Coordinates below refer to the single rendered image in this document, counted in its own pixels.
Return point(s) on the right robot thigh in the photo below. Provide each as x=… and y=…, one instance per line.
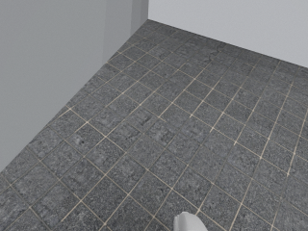
x=188, y=222

